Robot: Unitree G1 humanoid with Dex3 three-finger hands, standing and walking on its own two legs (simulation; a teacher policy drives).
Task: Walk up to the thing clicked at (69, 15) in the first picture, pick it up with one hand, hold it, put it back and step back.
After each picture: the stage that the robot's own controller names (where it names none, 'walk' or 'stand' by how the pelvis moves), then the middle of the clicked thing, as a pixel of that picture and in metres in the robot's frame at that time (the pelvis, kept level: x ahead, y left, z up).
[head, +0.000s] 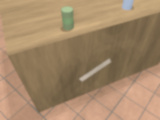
stand; (67, 18) +0.79 +0.13 -0.01
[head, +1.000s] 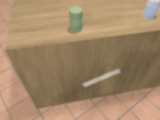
walk; (75, 19) +0.72 +0.11 +0.01
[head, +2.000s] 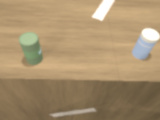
stand; (32, 49) +0.46 +0.23 +0.02
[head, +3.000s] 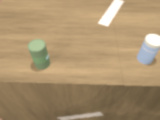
stand; (39, 55) +0.46 +0.22 +0.01
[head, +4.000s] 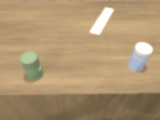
stand; (32, 66) +0.43 +0.23 -0.01
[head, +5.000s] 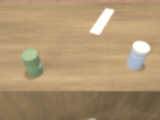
stand; (33, 63) +0.45 +0.24 -0.01
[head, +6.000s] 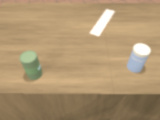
stand; (31, 65) +0.44 +0.25 -0.01
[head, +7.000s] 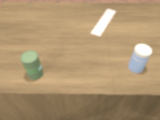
rise first; (32, 65) +0.44 +0.24 -0.01
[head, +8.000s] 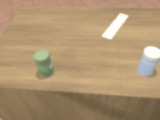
rise first; (44, 64) +0.46 +0.23 -0.01
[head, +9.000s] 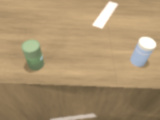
go down; (33, 55) +0.47 +0.21 +0.00
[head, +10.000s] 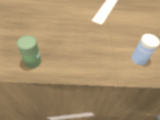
go down; (30, 52) +0.46 +0.21 +0.02
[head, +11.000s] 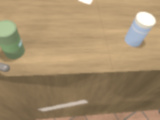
close in; (10, 41) +0.46 +0.23 +0.06
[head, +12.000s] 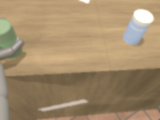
close; (6, 39) +0.47 +0.23 +0.07
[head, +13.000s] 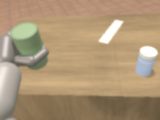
lift; (31, 47) +0.32 +0.17 +0.24
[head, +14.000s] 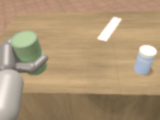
hold; (30, 54) +0.33 +0.18 +0.20
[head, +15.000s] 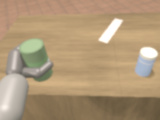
hold; (37, 60) +0.33 +0.17 +0.18
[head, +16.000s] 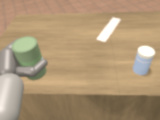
hold; (30, 59) +0.33 +0.18 +0.19
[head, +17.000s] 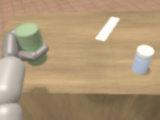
crouch; (32, 45) +0.37 +0.18 +0.20
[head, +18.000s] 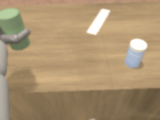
lower; (14, 30) +0.45 +0.22 +0.19
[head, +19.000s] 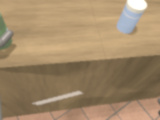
lower; out of the picture +0.49 +0.23 +0.08
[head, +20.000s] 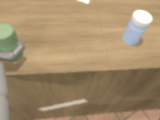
lower; (8, 43) +0.46 +0.23 +0.06
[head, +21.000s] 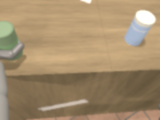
lower; (7, 42) +0.46 +0.23 +0.06
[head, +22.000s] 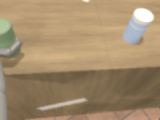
lower; (5, 39) +0.47 +0.23 +0.07
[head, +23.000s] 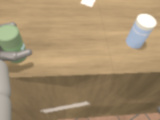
open; (13, 45) +0.45 +0.22 +0.06
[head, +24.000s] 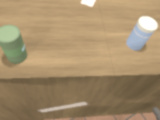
sink last; (13, 45) +0.45 +0.22 +0.05
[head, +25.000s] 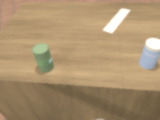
sink last; (43, 58) +0.47 +0.23 +0.03
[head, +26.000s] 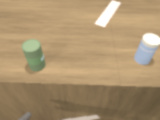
stand; (34, 56) +0.45 +0.22 +0.04
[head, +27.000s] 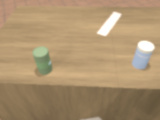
stand; (43, 61) +0.49 +0.22 -0.01
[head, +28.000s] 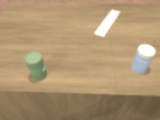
stand; (36, 66) +0.44 +0.23 -0.01
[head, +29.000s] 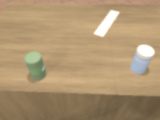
stand; (36, 66) +0.44 +0.23 -0.01
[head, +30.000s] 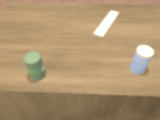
stand; (35, 66) +0.44 +0.23 -0.01
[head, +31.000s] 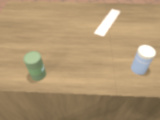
stand; (35, 66) +0.44 +0.23 -0.01
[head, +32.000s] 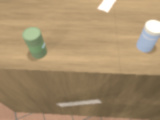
walk; (35, 43) +0.48 +0.22 +0.01
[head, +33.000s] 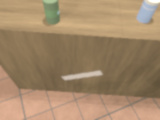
walk; (51, 10) +0.67 +0.18 +0.01
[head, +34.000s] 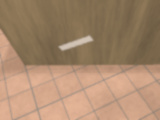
walk; out of the picture +0.96 +0.30 +0.02
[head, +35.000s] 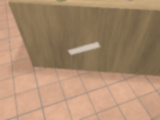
stand; out of the picture +1.07 +0.19 +0.00
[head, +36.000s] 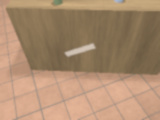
stand; out of the picture +1.09 +0.22 -0.01
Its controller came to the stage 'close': yes
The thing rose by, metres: 0.22
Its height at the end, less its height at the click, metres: +0.00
